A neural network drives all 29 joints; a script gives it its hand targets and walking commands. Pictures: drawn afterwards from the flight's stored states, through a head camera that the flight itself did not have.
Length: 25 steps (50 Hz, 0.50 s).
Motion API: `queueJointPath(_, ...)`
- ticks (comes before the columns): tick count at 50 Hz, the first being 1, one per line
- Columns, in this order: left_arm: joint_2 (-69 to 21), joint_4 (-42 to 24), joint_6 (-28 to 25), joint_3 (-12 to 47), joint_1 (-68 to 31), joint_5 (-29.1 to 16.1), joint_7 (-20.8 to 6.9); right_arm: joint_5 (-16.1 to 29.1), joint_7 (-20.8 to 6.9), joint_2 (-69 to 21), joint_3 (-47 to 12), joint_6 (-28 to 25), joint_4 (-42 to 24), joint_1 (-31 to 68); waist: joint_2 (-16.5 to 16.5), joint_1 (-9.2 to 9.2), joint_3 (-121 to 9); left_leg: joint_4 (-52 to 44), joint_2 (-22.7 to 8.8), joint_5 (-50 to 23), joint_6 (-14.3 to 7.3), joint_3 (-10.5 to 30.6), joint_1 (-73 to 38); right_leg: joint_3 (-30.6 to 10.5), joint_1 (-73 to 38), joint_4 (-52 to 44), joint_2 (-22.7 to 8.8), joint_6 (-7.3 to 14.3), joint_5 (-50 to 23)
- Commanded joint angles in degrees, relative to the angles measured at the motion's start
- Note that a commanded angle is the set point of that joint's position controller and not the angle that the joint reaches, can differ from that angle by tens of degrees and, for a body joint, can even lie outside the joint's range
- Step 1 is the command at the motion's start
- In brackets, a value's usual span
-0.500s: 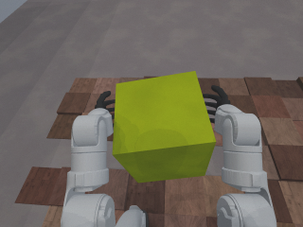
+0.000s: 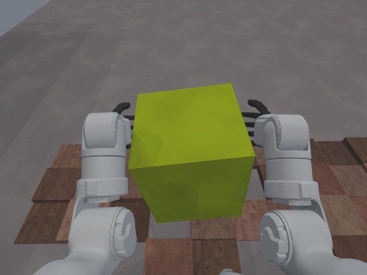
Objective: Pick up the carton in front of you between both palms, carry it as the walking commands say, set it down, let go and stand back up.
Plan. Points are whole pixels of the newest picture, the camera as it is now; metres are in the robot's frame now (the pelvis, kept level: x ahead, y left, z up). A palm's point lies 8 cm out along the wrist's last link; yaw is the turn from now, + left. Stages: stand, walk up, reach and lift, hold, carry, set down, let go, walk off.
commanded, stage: carry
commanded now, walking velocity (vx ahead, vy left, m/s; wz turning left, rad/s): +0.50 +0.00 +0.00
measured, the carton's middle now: (191, 157) +0.38 -0.01 +0.07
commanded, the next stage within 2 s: none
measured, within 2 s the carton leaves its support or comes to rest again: neither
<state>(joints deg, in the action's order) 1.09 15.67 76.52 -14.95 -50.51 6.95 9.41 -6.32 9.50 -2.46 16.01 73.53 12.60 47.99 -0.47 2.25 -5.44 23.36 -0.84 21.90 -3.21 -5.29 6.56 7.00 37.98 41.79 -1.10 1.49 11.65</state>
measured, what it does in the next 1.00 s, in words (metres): climbs: right foot 0.03 m higher, then left foot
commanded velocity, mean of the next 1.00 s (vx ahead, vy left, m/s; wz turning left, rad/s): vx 0.50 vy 0.00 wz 0.00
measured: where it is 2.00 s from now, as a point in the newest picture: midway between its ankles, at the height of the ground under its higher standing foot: (178, 146)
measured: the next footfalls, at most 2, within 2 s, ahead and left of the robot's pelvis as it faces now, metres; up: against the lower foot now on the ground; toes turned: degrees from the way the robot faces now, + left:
right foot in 0.02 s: +0.19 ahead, -0.11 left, +0.03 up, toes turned -6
left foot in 0.40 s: +0.38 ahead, +0.14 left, +0.04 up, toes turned +6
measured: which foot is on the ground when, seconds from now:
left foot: down 0.00-0.06, up 0.08-0.38, down 0.40-0.84, up 0.86-1.00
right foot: up 0.00-0.00, down 0.02-0.42, up 0.44-0.82, down 0.84-1.00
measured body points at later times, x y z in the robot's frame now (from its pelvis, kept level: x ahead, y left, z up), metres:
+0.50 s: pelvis +0.27 +0.03 +0.02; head +0.31 +0.04 +0.47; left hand +0.66 +0.19 +0.15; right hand +0.65 -0.11 +0.15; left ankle +0.34 +0.14 -0.70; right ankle +0.17 -0.09 -0.65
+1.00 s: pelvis +0.55 -0.01 +0.02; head +0.58 -0.03 +0.47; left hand +0.93 +0.14 +0.16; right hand +0.94 -0.15 +0.16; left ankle +0.50 +0.12 -0.63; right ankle +0.58 -0.08 -0.71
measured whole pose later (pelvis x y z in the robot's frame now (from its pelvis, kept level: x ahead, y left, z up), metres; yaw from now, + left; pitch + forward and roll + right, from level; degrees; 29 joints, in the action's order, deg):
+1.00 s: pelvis +0.55 -0.01 +0.02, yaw +1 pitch +5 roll +2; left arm -0.1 15.2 77.6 -16.5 -50.2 5.8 10.6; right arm -5.0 10.2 0.1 13.9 77.5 13.7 50.5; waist -1.3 -0.7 -1.7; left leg 62.4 -1.2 22.6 -0.8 -2.0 29.7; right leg 6.5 21.8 29.4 -0.5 4.6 12.5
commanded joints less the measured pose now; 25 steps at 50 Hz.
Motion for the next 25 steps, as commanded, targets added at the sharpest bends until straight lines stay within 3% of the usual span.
queueJointPath(1,-67.4,2.5,-3.5,27.5,-35.0,-25.3,-16.0,25.5,-18.4,-63.8,-28.0,-0.6,3.2,36.5,-9.3,-3.20,-20.9,14.9,-8.0,-61.7,-1.6,-2.2,-5.9,7.4,-22.0,-11.4,6.3,2.4,-5.8)
queueJointPath(2,-68.2,3.7,-4.2,26.5,-32.9,-25.3,-16.7,24.9,-18.3,-64.2,-27.7,-1.3,3.3,36.6,-6.2,-5.78,-24.9,24.6,-6.6,-47.9,0.3,-1.8,4.7,-0.1,-37.1,-13.2,1.6,4.5,-7.3)
queueJointPath(3,-67.5,3.1,-5.4,26.4,-33.7,-25.2,-17.0,24.9,-18.5,-66.0,-27.9,-1.8,2.9,37.6,10.4,-6.79,-30.7,43.3,1.1,-21.4,3.4,-1.2,24.3,-30.0,-52.4,-14.8,-15.5,13.6,-6.8)
queueJointPath(4,-69.3,2.8,-6.2,26.6,-33.1,-25.9,-17.3,24.8,-18.4,-65.7,-28.5,-2.4,1.8,39.0,16.2,-6.97,-28.3,55.0,5.7,5.7,2.3,3.7,33.5,-41.1,-52.3,-19.8,-18.4,17.6,-13.1)
queueJointPath(5,-70.1,-0.3,-6.9,27.4,-35.1,-27.0,-17.6,25.5,-18.0,-67.5,-29.5,-3.1,0.6,39.6,11.2,-6.36,-26.6,60.3,2.0,6.6,0.5,8.3,37.8,-36.5,-50.9,-17.5,-18.1,17.3,-11.9)
queueJointPath(6,-71.7,-3.4,-7.6,28.8,-37.5,-28.8,-17.9,25.5,-17.6,-67.4,-29.7,-3.8,-1.5,39.5,4.7,-6.79,-24.9,59.7,-0.1,5.0,0.1,8.9,39.2,-32.6,-47.2,-16.5,-17.3,15.8,-11.3)
queueJointPath(7,-72.3,-6.4,-8.3,30.6,-40.0,-30.4,-18.0,25.4,-17.1,-67.7,-30.2,-4.3,-2.6,39.2,2.5,-6.11,-22.8,55.7,-1.9,2.8,-0.1,9.3,39.5,-29.2,-43.2,-17.2,-16.4,13.7,-7.0)
queueJointPath(9,-73.7,-9.9,-9.0,33.1,-41.5,-32.4,-18.0,25.1,-15.9,-67.3,-31.4,-5.2,-5.3,37.7,3.9,-4.15,-22.7,49.0,-2.9,-0.8,0.5,7.9,35.8,-23.5,-37.9,-18.6,-14.2,11.4,-1.7)
queueJointPath(13,-72.9,-12.6,-9.3,35.0,-37.3,-32.8,-17.5,25.3,-14.5,-66.8,-35.6,-6.1,-9.3,33.8,7.6,-4.64,-23.5,38.3,-4.4,-1.8,2.2,5.9,38.4,-19.6,-38.8,-18.6,-14.4,13.0,-3.1)
queueJointPath(14,-72.2,-13.3,-9.2,35.5,-36.4,-32.6,-17.3,25.6,-14.4,-66.7,-36.4,-6.1,-10.0,33.3,7.9,-5.16,-23.0,33.7,-5.1,-3.8,2.6,5.9,37.9,-18.4,-39.2,-18.7,-14.5,12.6,-4.2)
queueJointPath(16,-71.0,-15.1,-9.2,36.8,-34.7,-31.8,-16.7,26.3,-14.4,-66.5,-38.2,-6.0,-11.2,32.8,8.5,-5.23,-21.7,18.5,-3.0,-5.4,2.9,2.5,27.1,-12.7,-33.9,-20.6,-12.4,9.5,-6.5)
queueJointPath(17,-70.2,-16.1,-9.1,37.3,-34.5,-31.3,-16.5,26.7,-14.5,-66.2,-38.9,-5.9,-11.9,32.8,8.9,-5.13,-22.1,15.8,0.3,-5.2,2.7,-2.3,23.0,-10.7,-33.6,-19.3,-11.9,8.5,-10.1)
queueJointPath(18,-69.5,-17.0,-8.9,37.9,-34.4,-31.0,-16.2,27.1,-14.7,-66.0,-39.6,-5.8,-12.3,32.9,8.9,-5.01,-21.8,12.1,1.7,-8.2,2.4,-4.0,19.9,-8.9,-33.6,-17.7,-11.2,7.3,-12.1)
queueJointPath(20,-67.6,-18.6,-8.4,38.8,-34.8,-30.2,-15.6,28.3,-15.1,-65.3,-40.6,-5.4,-12.3,32.7,6.2,-2.34,-24.2,3.4,2.4,-15.7,1.0,-5.3,6.0,-3.5,-30.6,-8.1,-8.6,3.6,-16.5)
queueJointPath(21,-66.4,-19.0,-7.9,39.0,-35.2,-29.8,-15.4,28.5,-15.0,-64.0,-40.5,-5.3,-12.3,32.3,1.9,0.17,-27.5,2.1,-3.2,-12.2,-2.0,3.8,-5.9,-0.3,-22.5,0.5,-5.5,0.6,-15.9)
queueJointPath(22,-65.5,-20.0,-7.2,39.3,-36.5,-30.0,-15.3,28.3,-14.8,-61.5,-40.0,-5.3,-13.1,32.8,-13.3,1.63,-32.0,1.4,-16.0,-15.8,-8.0,25.9,-18.5,-0.3,-8.4,14.5,0.1,-1.8,-1.0)
queueJointPath(23,-64.9,-20.1,-6.5,39.7,-37.5,-30.3,-15.1,28.3,-14.5,-60.3,-39.8,-4.7,-13.8,33.3,-20.5,2.22,-30.7,1.0,-18.4,-28.2,-12.3,34.1,-25.4,-4.4,3.9,22.4,4.0,-1.0,18.8)
queueJointPath(24,-64.2,-20.3,-5.9,39.4,-38.3,-30.2,-14.8,28.6,-14.3,-59.4,-39.6,-3.9,-16.1,34.6,-13.8,2.69,-29.9,4.7,-18.5,-35.4,-12.7,30.8,-27.4,-7.3,8.0,26.3,2.0,0.4,20.8)
queueJointPath(25,-63.0,-20.2,-5.2,38.5,-38.3,-30.2,-14.4,28.9,-14.1,-58.1,-39.5,-3.2,-18.0,35.8,-7.9,3.47,-29.1,5.9,-18.4,-37.3,-12.2,28.7,-26.6,-8.4,10.3,26.0,0.4,0.8,19.0)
